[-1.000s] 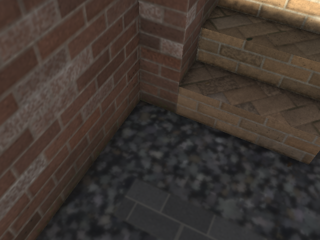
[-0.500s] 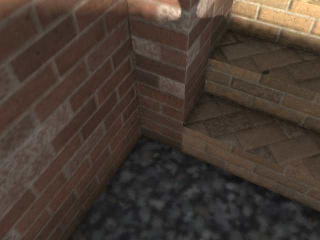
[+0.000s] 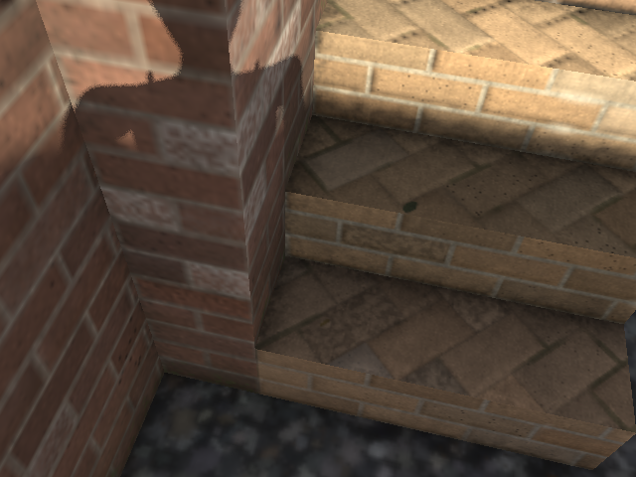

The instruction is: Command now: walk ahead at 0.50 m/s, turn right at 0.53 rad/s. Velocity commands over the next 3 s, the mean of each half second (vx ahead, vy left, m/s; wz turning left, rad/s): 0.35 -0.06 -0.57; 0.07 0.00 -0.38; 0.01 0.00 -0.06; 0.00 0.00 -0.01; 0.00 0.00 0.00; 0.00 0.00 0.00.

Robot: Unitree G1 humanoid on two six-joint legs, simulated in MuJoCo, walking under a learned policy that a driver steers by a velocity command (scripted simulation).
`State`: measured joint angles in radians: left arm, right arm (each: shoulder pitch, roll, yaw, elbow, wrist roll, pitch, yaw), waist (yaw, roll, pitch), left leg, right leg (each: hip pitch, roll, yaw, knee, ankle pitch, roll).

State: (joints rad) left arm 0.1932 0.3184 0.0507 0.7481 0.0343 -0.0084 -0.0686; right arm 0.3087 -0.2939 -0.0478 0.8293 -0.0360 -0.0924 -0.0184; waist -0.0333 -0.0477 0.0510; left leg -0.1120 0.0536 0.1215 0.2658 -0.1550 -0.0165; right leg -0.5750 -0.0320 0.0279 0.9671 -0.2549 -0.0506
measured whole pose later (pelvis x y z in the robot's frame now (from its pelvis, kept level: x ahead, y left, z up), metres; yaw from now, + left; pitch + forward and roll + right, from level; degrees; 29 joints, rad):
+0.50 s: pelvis +0.19 -0.13 +0.00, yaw -18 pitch +1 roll +3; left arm 0.28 0.29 0.05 0.83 0.00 -0.04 0.00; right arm 0.12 -0.28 -0.03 0.85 -0.05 0.02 -0.02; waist 0.03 0.03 0.11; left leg -0.57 0.04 -0.02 1.01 -0.25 -0.03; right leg -0.24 0.13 0.10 0.37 -0.14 -0.13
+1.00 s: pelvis +0.25 -0.14 -0.01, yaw -30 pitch -1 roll +0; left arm 0.18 0.28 0.02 0.86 -0.01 0.04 0.05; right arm 0.07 -0.31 0.01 0.92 -0.03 -0.08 -0.01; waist 0.01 -0.01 0.05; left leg -0.20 0.02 -0.08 0.42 -0.18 -0.04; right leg -0.06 0.24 0.29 0.33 -0.19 -0.13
